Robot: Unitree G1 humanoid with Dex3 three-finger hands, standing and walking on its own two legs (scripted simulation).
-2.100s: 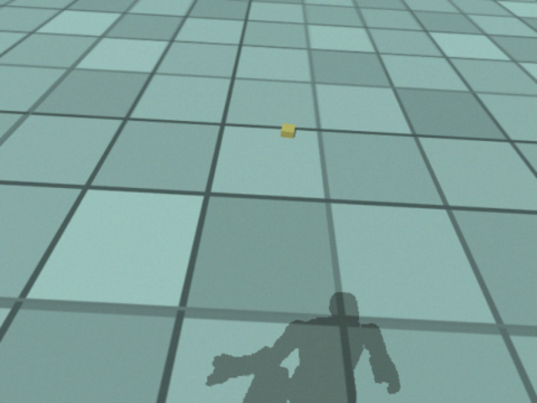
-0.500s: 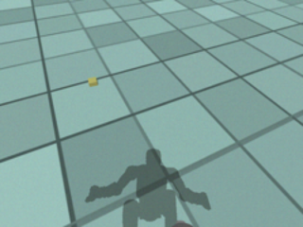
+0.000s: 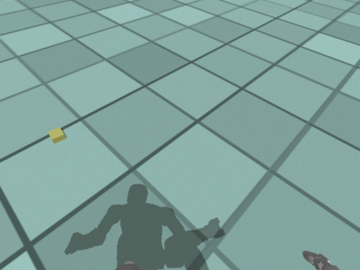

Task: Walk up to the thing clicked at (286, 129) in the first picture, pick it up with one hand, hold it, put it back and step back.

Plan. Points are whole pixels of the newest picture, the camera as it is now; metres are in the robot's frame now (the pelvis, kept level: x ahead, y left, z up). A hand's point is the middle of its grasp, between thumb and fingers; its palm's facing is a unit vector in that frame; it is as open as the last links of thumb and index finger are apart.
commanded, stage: walk up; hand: left
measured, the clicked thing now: (57, 135) +1.11 +0.79 -0.70
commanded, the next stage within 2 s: none
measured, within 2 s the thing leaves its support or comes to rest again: neither
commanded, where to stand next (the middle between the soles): +0.68 +0.97 m, yaw -53 degrees
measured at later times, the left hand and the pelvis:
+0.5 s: hand (5, 195) +0.34 +0.43 -0.08, palm faces -0.22 -0.78 -0.59, open 7.4 cm; pelvis +0.18 +0.15 +0.02, yaw -14 degrees
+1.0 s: hand out of the picture +0.54 +0.59 -0.10, palm faces -0.44 -0.68 -0.59, open 7.4 cm; pelvis +0.34 +0.35 +0.01, yaw -26 degrees
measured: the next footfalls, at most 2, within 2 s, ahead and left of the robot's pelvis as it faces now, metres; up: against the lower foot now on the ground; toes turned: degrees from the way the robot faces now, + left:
right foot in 0.34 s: +0.21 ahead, -0.01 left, +0.00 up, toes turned -19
left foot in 0.68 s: +0.40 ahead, +0.39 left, +0.00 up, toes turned -17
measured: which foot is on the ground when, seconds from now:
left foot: down 0.00-0.36, up 0.38-0.66, down 0.68-0.96, up 0.98-1.00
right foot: up 0.00-0.32, down 0.34-0.68, up 0.70-0.94, down 0.96-1.00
